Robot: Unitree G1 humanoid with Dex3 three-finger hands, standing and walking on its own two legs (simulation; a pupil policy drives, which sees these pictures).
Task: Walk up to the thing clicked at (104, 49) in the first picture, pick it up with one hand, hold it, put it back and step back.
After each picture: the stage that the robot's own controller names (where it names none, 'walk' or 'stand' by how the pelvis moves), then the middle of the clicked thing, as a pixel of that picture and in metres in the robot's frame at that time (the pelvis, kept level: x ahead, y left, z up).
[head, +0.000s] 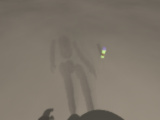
stand; (103, 52) +1.39 -0.22 -0.65
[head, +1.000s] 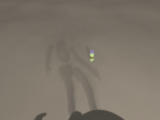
walk; (91, 55) +1.26 +0.12 -0.63
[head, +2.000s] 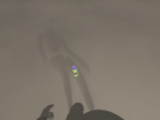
walk; (75, 71) +0.75 +0.33 -0.65
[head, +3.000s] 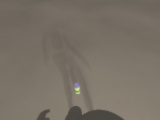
walk; (77, 88) +0.51 +0.22 -0.65
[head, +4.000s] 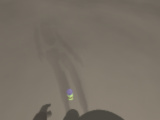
stand; (70, 94) +0.38 +0.23 -0.64
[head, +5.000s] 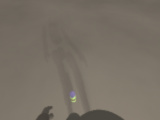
stand; (73, 97) +0.37 +0.21 -0.65
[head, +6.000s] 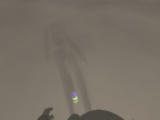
stand; (74, 97) +0.37 +0.21 -0.66
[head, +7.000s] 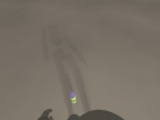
stand; (73, 97) +0.37 +0.22 -0.66
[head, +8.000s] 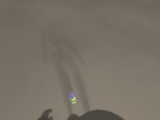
stand; (72, 98) +0.36 +0.22 -0.66
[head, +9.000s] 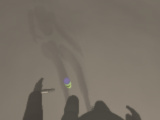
go down; (67, 83) +0.38 +0.24 -0.56
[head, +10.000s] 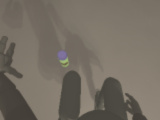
go down; (63, 59) +0.43 +0.28 -0.26
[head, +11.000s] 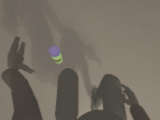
close in; (56, 56) +0.42 +0.29 -0.23
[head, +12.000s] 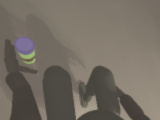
close; (27, 53) +0.39 +0.33 -0.15
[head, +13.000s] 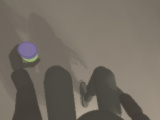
lift; (30, 55) +0.37 +0.32 -0.15
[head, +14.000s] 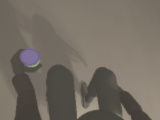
lift; (32, 60) +0.34 +0.32 -0.15
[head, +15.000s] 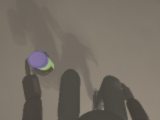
lift; (44, 63) +0.31 +0.32 -0.02
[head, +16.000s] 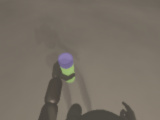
hold; (68, 70) +0.32 +0.16 +0.09
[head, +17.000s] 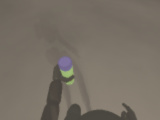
hold; (67, 72) +0.32 +0.17 +0.04
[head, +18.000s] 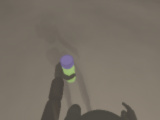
hold; (69, 70) +0.34 +0.17 +0.04
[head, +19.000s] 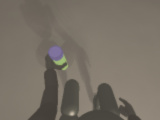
crouch; (60, 60) +0.40 +0.23 -0.05
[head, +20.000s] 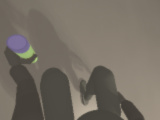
lower; (26, 52) +0.40 +0.32 -0.17
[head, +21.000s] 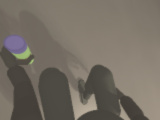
lower; (22, 53) +0.40 +0.33 -0.16
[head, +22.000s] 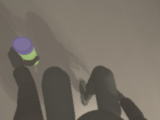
lower; (28, 54) +0.39 +0.32 -0.16
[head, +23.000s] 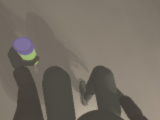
lower; (28, 54) +0.39 +0.32 -0.16
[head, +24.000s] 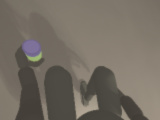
loosen; (34, 55) +0.38 +0.30 -0.15
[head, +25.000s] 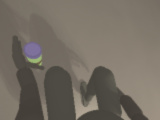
withdraw; (34, 57) +0.37 +0.30 -0.16
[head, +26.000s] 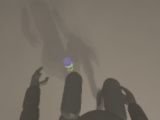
walk; (68, 64) +0.41 +0.24 -0.29
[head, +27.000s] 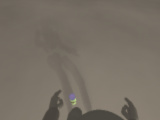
stand; (73, 99) +0.33 +0.19 -0.59
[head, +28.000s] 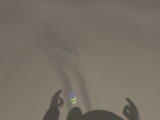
stand; (72, 98) +0.35 +0.20 -0.60
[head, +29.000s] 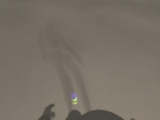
stand; (74, 98) +0.36 +0.19 -0.63
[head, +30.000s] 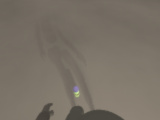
walk; (76, 91) +0.39 +0.17 -0.64
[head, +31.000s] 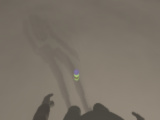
walk; (76, 75) +0.58 +0.18 -0.64
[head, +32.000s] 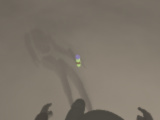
walk; (78, 60) +0.86 +0.29 -0.63
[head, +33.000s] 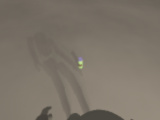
stand; (80, 63) +0.96 +0.22 -0.65
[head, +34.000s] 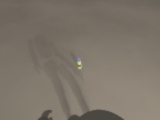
stand; (79, 63) +0.97 +0.24 -0.66
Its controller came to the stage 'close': yes
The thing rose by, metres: 0.68
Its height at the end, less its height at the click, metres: +0.00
